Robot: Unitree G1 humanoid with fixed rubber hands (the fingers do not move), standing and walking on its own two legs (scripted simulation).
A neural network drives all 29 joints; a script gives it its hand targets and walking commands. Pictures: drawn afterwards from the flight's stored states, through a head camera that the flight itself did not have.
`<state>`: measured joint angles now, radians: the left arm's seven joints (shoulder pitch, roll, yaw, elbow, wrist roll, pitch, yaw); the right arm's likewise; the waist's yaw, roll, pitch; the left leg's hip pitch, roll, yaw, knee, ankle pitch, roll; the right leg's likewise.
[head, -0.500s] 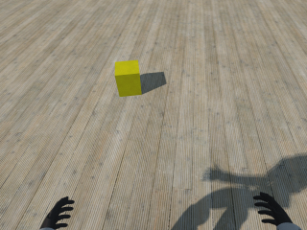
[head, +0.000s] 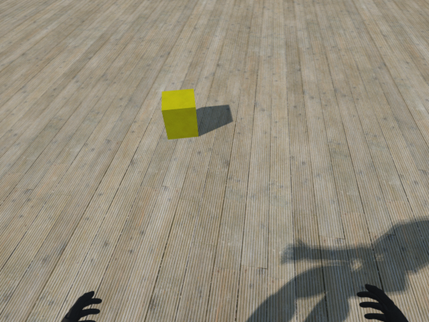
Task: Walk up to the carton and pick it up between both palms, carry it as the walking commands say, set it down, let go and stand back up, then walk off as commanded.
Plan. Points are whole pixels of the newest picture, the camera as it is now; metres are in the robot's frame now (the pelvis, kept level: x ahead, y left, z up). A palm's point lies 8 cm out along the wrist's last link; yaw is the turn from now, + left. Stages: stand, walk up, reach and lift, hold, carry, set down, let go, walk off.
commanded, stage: stand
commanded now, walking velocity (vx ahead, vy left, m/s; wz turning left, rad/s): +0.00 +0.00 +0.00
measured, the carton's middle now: (180, 114) +1.44 +0.26 -0.65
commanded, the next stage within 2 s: walk up in 1.00 s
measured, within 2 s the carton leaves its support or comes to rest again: neither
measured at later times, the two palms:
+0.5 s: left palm out of the picture +0.10 +0.31 -0.09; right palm out of the picture +0.10 -0.31 -0.09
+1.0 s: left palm out of the picture +0.10 +0.31 -0.09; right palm out of the picture +0.10 -0.31 -0.09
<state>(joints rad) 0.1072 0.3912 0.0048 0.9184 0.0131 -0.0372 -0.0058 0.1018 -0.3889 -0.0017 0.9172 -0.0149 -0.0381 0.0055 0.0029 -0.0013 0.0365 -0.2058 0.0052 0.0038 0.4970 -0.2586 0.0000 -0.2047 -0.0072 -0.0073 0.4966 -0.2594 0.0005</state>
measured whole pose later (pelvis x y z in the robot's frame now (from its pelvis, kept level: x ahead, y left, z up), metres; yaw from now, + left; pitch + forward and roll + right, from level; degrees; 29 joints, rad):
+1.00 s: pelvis +0.00 +0.00 +0.01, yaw +0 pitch -2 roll +0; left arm 0.08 0.40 0.00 1.06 0.01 -0.02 0.00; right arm 0.08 -0.40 -0.01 1.06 -0.01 -0.02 0.00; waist 0.00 0.00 0.04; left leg -0.12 0.01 0.01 0.34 -0.18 0.00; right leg -0.12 -0.01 -0.01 0.34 -0.18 0.00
